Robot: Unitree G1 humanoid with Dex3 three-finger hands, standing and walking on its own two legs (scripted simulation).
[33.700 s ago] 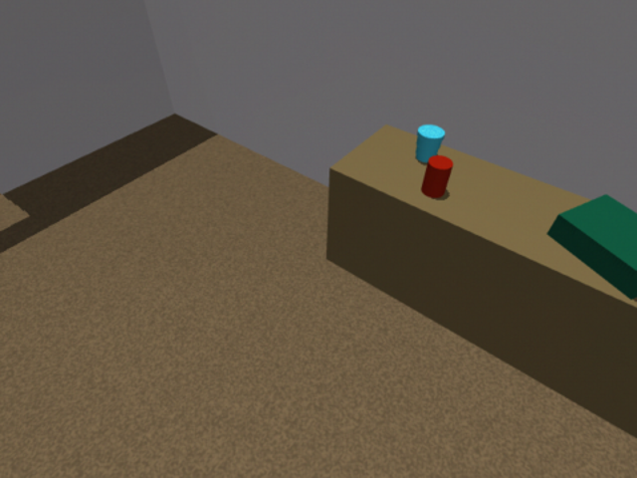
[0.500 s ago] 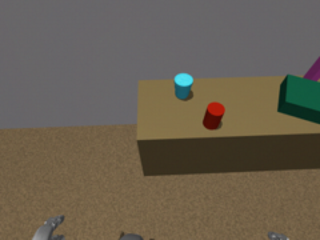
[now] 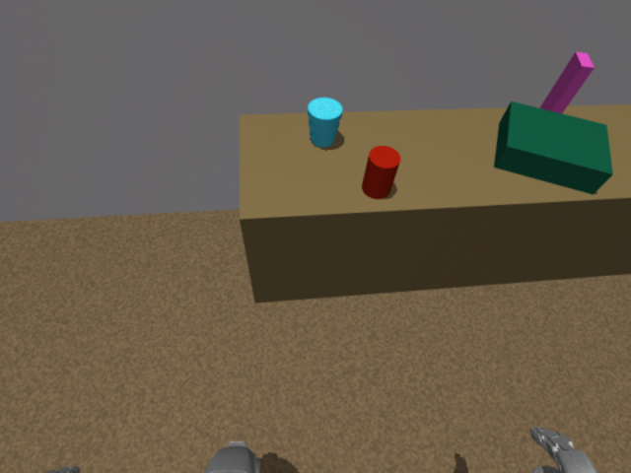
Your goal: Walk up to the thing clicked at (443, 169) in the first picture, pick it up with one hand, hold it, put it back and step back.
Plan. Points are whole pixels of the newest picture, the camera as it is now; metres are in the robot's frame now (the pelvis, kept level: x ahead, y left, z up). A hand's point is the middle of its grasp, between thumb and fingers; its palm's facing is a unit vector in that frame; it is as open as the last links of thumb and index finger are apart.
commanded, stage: step back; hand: right
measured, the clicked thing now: (380, 173) +0.79 -0.13 -0.22
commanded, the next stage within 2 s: stand in 1.96 s
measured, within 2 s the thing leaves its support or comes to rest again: neither
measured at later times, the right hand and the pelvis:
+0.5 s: hand out of the picture -0.03 -0.30 -0.12, palm faces -0.14 +0.89 -0.44, open 7.3 cm; pelvis -0.14 -0.05 +0.01, yaw +4 degrees
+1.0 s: hand out of the picture -0.19 -0.39 -0.16, palm faces -0.20 +0.91 -0.36, open 7.3 cm; pelvis -0.29 -0.13 +0.00, yaw +8 degrees
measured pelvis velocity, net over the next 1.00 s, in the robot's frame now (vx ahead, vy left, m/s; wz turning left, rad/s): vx -0.29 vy -0.13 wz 0.14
